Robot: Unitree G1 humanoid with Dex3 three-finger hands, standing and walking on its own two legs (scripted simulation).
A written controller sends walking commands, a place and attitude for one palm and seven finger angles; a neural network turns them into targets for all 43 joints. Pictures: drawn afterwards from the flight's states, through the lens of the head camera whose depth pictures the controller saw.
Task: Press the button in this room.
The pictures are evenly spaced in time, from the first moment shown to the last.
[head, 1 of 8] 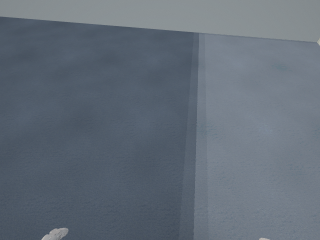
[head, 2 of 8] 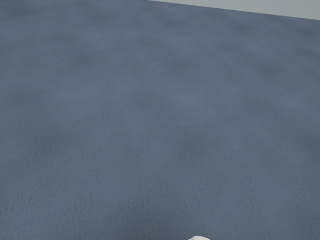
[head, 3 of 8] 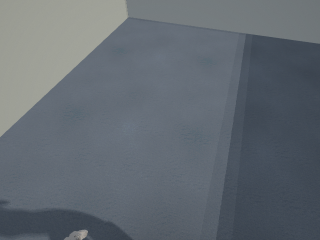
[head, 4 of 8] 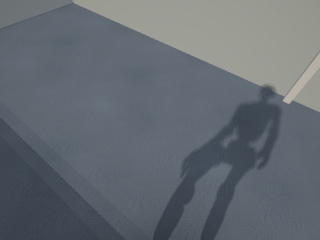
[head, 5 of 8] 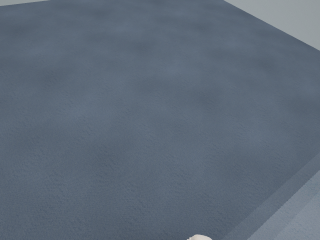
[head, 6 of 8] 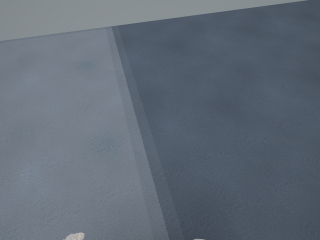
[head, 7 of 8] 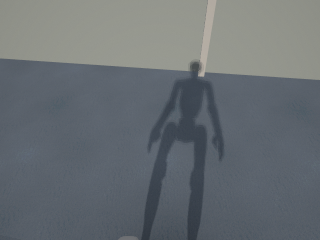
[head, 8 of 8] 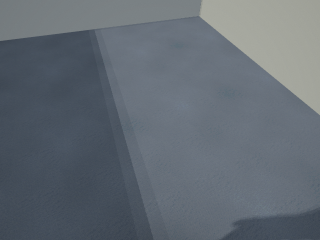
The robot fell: no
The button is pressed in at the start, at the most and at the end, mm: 0 0 0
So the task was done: no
